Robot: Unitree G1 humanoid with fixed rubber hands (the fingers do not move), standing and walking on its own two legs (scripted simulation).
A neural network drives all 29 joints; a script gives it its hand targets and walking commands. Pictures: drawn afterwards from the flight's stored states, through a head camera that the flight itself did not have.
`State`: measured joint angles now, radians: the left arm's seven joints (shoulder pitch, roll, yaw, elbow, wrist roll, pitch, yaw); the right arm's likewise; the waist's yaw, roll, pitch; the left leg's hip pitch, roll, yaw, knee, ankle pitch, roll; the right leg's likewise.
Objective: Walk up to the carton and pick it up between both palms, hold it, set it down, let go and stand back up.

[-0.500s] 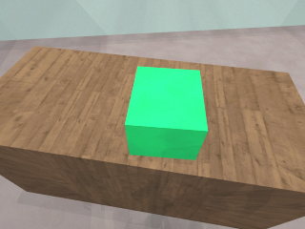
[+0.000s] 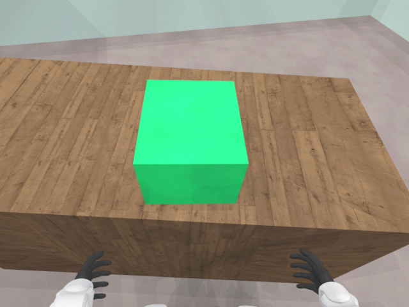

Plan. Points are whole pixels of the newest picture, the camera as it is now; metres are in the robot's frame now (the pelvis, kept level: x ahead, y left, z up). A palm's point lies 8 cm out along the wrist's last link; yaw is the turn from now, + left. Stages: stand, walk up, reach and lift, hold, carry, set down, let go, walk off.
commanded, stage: reach and lift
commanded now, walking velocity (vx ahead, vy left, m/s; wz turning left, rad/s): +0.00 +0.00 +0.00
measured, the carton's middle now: (191, 140) +0.51 +0.04 -0.03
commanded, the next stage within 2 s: none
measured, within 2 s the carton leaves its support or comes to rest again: neither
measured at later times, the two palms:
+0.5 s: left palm (71, 290) +0.17 +0.26 -0.07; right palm (312, 286) +0.17 -0.20 -0.07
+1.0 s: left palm (71, 275) +0.18 +0.26 -0.04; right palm (309, 275) +0.18 -0.19 -0.04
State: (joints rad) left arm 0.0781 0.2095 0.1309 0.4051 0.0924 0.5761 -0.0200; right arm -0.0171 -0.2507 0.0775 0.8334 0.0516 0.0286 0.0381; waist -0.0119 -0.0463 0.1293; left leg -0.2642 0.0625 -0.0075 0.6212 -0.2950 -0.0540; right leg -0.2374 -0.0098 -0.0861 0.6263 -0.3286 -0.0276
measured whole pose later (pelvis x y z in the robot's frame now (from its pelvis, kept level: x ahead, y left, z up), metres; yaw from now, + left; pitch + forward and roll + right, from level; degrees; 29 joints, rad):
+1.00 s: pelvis +0.03 +0.03 +0.02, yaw -3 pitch -4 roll +0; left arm 0.25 0.19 0.03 0.49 -0.07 -0.05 0.04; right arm 0.23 -0.16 -0.02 0.67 0.06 -0.30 0.03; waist 0.06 -0.03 0.04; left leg -0.07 0.04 0.07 0.38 -0.23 -0.02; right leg -0.06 -0.02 -0.02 0.35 -0.21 0.01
